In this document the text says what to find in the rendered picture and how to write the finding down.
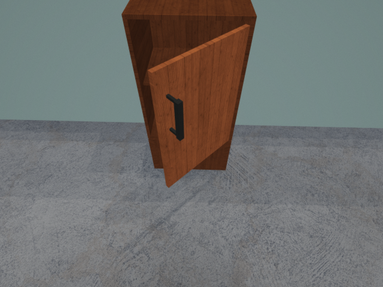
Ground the cupboard door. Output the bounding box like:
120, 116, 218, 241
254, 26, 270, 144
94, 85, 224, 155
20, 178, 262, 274
148, 24, 250, 188

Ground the handle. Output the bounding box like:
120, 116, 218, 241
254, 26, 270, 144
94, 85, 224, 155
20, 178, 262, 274
166, 94, 184, 141

